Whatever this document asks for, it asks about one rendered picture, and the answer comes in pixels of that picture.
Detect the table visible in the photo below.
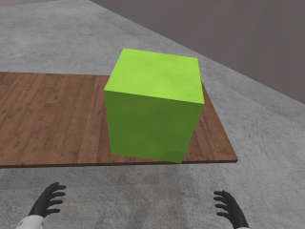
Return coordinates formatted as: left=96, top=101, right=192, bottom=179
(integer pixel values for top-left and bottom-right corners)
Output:
left=0, top=72, right=238, bottom=169

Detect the robot left hand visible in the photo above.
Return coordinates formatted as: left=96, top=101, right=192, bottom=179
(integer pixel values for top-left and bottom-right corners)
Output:
left=28, top=181, right=67, bottom=218

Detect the left robot forearm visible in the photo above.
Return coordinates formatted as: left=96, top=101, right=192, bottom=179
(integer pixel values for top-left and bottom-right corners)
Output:
left=15, top=215, right=46, bottom=229

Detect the robot right hand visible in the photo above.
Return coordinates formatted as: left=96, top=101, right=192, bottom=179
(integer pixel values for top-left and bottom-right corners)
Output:
left=213, top=190, right=250, bottom=229

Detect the carton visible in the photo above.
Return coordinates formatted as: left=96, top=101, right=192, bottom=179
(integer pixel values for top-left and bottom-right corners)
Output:
left=104, top=48, right=205, bottom=163

